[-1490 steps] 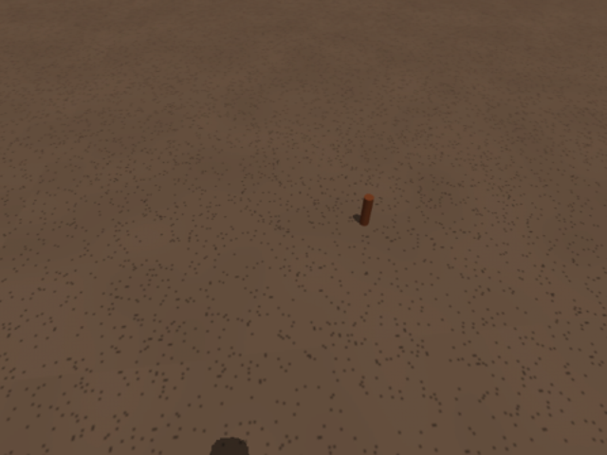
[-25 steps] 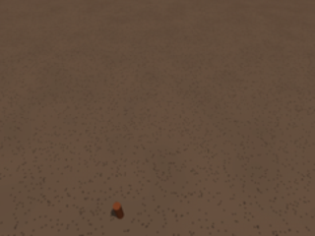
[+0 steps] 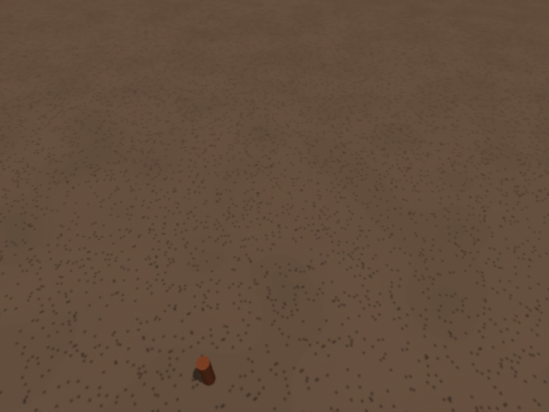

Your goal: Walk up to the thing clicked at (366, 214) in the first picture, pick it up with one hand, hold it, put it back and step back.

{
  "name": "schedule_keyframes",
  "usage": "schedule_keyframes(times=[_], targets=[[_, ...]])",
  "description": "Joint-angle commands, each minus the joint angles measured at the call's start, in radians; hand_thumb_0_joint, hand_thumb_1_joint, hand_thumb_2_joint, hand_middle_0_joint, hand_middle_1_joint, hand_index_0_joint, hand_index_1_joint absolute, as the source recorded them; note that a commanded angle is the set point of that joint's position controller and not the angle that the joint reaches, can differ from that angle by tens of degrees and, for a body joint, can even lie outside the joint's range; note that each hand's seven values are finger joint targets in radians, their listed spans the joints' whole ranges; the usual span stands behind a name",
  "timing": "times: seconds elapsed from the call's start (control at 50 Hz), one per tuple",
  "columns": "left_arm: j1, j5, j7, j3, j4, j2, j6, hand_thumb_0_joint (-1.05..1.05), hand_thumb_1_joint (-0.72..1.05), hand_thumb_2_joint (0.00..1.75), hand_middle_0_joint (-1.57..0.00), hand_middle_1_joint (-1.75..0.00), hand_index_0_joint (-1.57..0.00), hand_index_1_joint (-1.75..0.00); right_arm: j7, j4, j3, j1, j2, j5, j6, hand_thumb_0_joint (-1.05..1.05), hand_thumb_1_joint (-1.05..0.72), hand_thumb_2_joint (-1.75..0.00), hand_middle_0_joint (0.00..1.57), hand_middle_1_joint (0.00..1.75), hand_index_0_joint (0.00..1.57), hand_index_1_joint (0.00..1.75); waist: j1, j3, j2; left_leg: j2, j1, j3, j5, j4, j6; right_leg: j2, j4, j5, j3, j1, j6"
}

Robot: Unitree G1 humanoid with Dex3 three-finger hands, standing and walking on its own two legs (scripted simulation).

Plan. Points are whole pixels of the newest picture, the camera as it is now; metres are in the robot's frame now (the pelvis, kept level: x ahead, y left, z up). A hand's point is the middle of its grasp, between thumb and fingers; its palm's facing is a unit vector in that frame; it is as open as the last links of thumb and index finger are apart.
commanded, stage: stand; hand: left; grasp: from the side
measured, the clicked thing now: (206, 371) +0.41 +0.22 -0.70
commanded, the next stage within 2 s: step back in 0.28 s
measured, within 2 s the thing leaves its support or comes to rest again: neither
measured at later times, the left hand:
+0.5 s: hand out of the picture +0.07 +0.26 -0.17, palm faces -0.01 -0.92 -0.39, open 7.4 cm
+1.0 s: hand out of the picture +0.02 +0.30 -0.18, palm faces -0.09 -0.93 -0.36, open 7.4 cm
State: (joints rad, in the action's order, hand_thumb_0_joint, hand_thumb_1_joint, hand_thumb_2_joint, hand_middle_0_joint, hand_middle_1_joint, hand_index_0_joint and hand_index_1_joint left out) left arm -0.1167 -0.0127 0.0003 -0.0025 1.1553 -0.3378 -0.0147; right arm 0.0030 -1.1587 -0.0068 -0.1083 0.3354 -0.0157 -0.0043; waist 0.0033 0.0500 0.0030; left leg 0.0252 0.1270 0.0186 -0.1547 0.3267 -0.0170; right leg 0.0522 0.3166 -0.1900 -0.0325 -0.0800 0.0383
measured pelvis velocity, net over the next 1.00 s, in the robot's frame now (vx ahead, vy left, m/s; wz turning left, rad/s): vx -0.10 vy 0.05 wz -0.03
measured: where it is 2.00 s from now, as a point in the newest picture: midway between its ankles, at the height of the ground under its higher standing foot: outside the picture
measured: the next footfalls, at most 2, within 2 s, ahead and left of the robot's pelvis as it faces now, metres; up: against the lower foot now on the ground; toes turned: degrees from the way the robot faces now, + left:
left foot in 0.70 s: -0.05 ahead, +0.13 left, +0.00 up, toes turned -1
right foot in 1.10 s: -0.09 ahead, -0.07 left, +0.00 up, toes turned +0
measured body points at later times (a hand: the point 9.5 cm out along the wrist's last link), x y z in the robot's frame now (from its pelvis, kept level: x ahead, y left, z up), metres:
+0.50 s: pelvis -0.03 -0.01 -0.02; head +0.03 -0.01 +0.43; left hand +0.07 +0.31 -0.14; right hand +0.07 -0.32 -0.15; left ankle +0.02 +0.13 -0.75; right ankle -0.01 -0.14 -0.75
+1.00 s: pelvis -0.10 +0.05 -0.02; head -0.02 +0.06 +0.42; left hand +0.03 +0.34 -0.16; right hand -0.05 -0.27 -0.14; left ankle -0.09 +0.13 -0.75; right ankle -0.12 -0.09 -0.70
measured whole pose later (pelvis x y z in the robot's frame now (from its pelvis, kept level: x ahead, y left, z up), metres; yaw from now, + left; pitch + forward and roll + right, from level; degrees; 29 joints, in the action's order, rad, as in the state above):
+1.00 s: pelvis -0.10 +0.05 -0.02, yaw -2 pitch -1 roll +0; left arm -0.09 -0.01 0.02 -0.05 0.88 -0.38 0.06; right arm -0.03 -0.90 -0.06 -0.17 0.33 -0.03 0.03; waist 0.03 0.21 -0.04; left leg -0.03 0.28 0.04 -0.30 0.60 0.06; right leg -0.08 0.98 -0.46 0.12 -0.42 0.00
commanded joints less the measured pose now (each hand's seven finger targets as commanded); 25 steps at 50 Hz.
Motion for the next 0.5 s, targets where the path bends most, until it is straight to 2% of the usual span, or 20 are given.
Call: schedule_keyframes(times=[0.0, 0.06, 0.24, 0.26, 0.28, 0.3, 0.32, 0.36, 0.42, 0.44, 0.46, 0.48], targets=[[0.028, -0.004, 0.014, -0.04, -0.053, -0.205, -0.016, 0.0, 0.9, 0.9, -0.2, -0.3, -0.2, -0.3, -0.013, 0.056, -0.034, 0.039, 0.21, 0.002, -0.024, 0.0, -0.9, -0.9, 0.2, 0.3, 0.2, 0.3, -0.006, -0.05, 0.013, 0.105, -0.011, -0.091, 0.074, -0.06, 0.027, 0.088, -0.05, 0.086, 0.07, -0.027, -0.042], [0.029, -0.004, 0.015, -0.042, -0.052, -0.211, -0.015, 0.0, 0.9, 0.9, -0.2, -0.3, -0.2, -0.3, -0.013, 0.057, -0.035, 0.036, 0.207, 0.002, -0.022, 0.0, -0.9, -0.9, 0.2, 0.3, 0.2, 0.3, -0.001, -0.044, -0.006, 0.105, -0.009, -0.092, 0.049, -0.061, 0.029, 0.088, -0.056, 0.064, 0.072, -0.037, -0.043], [0.025, -0.003, 0.015, -0.041, -0.063, -0.207, -0.016, 0.0, 0.9, 0.9, -0.2, -0.3, -0.2, -0.3, -0.015, 0.058, -0.035, 0.04, 0.217, 0.003, -0.027, 0.0, -0.9, -0.9, 0.2, 0.3, 0.2, 0.3, -0.003, -0.095, 0.009, 0.113, -0.036, -0.085, 0.178, -0.032, 0.032, 0.097, -0.039, 0.181, 0.073, 0.004, -0.044], [0.026, 0.024, 0.018, -0.086, -0.091, -0.28, -0.007, 0.0, 0.9, 0.9, -0.2, -0.3, -0.2, -0.3, -0.006, 0.091, -0.057, 0.066, 0.269, 0.016, -0.006, 0.0, -0.9, -0.9, 0.2, 0.3, 0.2, 0.3, -0.002, 0.012, 0.0, 0.096, 0.04, -0.104, 0.324, 0.063, 0.059, 0.078, 0.057, 0.313, 0.077, -0.078, -0.054], [0.012, 0.025, 0.023, -0.087, -0.103, -0.273, -0.003, 0.0, 0.9, 0.9, -0.2, -0.3, -0.2, -0.3, -0.006, 0.107, -0.062, 0.055, 0.259, 0.023, 0.001, 0.0, -0.9, -0.9, 0.2, 0.3, 0.2, 0.3, 0.004, -0.017, -0.004, 0.101, 0.032, -0.093, 0.363, 0.089, 0.07, 0.075, 0.084, 0.334, 0.063, -0.076, -0.063], [0.015, 0.025, 0.024, -0.087, -0.112, -0.258, 0.001, 0.0, 0.9, 0.9, -0.2, -0.3, -0.2, -0.3, -0.005, 0.109, -0.064, 0.041, 0.256, 0.024, 0.006, 0.0, -0.9, -0.9, 0.2, 0.3, 0.2, 0.3, 0.008, -0.019, -0.004, 0.101, 0.048, -0.094, 0.357, 0.09, 0.078, 0.066, 0.103, 0.309, 0.058, -0.075, -0.065], [-0.001, 0.024, 0.026, -0.09, -0.128, -0.253, 0.002, 0.0, 0.9, 0.9, -0.2, -0.3, -0.2, -0.3, -0.004, 0.125, -0.069, 0.038, 0.261, 0.026, 0.009, 0.0, -0.9, -0.9, 0.2, 0.3, 0.2, 0.3, 0.007, -0.063, 0.007, 0.115, 0.026, -0.095, 0.386, 0.103, 0.092, 0.064, 0.13, 0.305, 0.048, -0.066, -0.073], [0.003, 0.021, 0.024, -0.092, -0.152, -0.24, 0.01, 0.0, 0.9, 0.9, -0.2, -0.3, -0.2, -0.3, -0.001, 0.146, -0.081, 0.041, 0.26, 0.026, 0.019, 0.0, -0.9, -0.9, 0.2, 0.3, 0.2, 0.3, 0.011, -0.097, 0.021, 0.12, 0.05, -0.116, 0.322, 0.122, 0.111, 0.047, 0.171, 0.237, 0.045, -0.079, -0.085], [0.016, 0.01, 0.02, -0.096, -0.192, -0.25, 0.018, 0.0, 0.9, 0.9, -0.2, -0.3, -0.2, -0.3, 0.002, 0.181, -0.09, 0.051, 0.269, 0.024, 0.034, 0.0, -0.9, -0.9, 0.2, 0.3, 0.2, 0.3, 0.015, -0.119, 0.013, 0.084, 0.103, -0.105, 0.164, 0.197, 0.116, 0.077, 0.185, 0.173, 0.096, -0.108, -0.123], [0.011, 0.008, 0.02, -0.1, -0.2, -0.262, 0.02, 0.0, 0.9, 0.9, -0.2, -0.3, -0.2, -0.3, 0.003, 0.19, -0.091, 0.056, 0.26, 0.022, 0.038, 0.0, -0.9, -0.9, 0.2, 0.3, 0.2, 0.3, 0.007, -0.124, -0.002, 0.059, 0.104, -0.09, 0.109, 0.247, 0.108, 0.107, 0.168, 0.17, 0.128, -0.138, -0.149], [0.024, 0.004, 0.02, -0.106, -0.216, -0.28, 0.021, 0.0, 0.9, 0.9, -0.2, -0.3, -0.2, -0.3, 0.003, 0.199, -0.092, 0.041, 0.255, 0.021, 0.041, 0.0, -0.9, -0.9, 0.2, 0.3, 0.2, 0.3, 0.013, -0.134, -0.033, 0.034, 0.124, -0.076, 0.067, 0.298, 0.101, 0.144, 0.155, 0.185, 0.164, -0.136, -0.176], [0.032, 0.002, 0.02, -0.112, -0.227, -0.298, 0.024, 0.0, 0.9, 0.9, -0.2, -0.3, -0.2, -0.3, 0.006, 0.202, -0.091, 0.034, 0.24, 0.018, 0.045, 0.0, -0.9, -0.9, 0.2, 0.3, 0.2, 0.3, 0.005, -0.124, -0.083, -0.018, 0.124, -0.045, -0.026, 0.386, 0.08, 0.201, 0.1, 0.19, 0.22, -0.178, -0.212]])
